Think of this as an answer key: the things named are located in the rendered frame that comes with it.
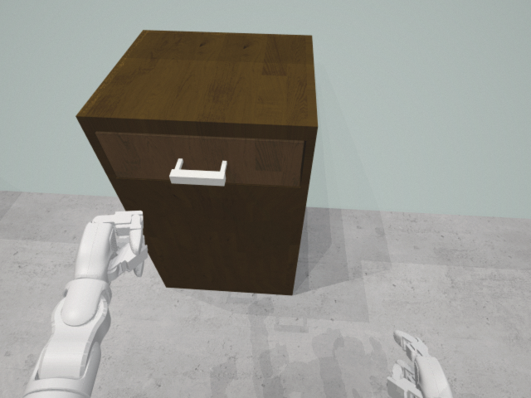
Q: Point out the handle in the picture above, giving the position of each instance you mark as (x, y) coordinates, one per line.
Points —
(195, 177)

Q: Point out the robot right hand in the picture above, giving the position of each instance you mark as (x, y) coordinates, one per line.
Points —
(426, 380)

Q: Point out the left robot forearm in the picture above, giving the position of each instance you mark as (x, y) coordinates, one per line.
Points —
(67, 365)

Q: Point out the robot left hand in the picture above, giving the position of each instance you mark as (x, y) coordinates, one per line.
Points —
(98, 245)

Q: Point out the drawer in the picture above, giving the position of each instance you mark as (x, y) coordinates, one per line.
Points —
(249, 160)

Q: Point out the cabinet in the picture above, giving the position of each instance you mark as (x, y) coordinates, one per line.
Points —
(238, 237)

